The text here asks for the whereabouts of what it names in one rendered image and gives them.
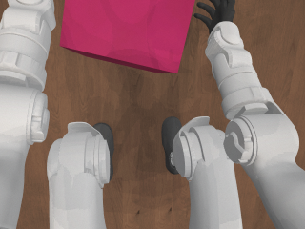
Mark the robot left upper arm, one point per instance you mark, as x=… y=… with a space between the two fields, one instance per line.
x=24 y=119

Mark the robot left shin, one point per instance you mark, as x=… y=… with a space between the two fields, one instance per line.
x=53 y=156

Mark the carton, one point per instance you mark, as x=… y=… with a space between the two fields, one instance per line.
x=149 y=35

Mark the right robot thigh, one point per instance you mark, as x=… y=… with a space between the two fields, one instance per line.
x=214 y=198

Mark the right robot hand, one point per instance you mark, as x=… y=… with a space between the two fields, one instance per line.
x=223 y=12

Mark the left robot forearm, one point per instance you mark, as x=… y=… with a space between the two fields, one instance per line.
x=25 y=39

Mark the right robot forearm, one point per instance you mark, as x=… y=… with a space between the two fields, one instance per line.
x=235 y=76

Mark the robot right upper arm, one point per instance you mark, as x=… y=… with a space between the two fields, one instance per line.
x=266 y=145

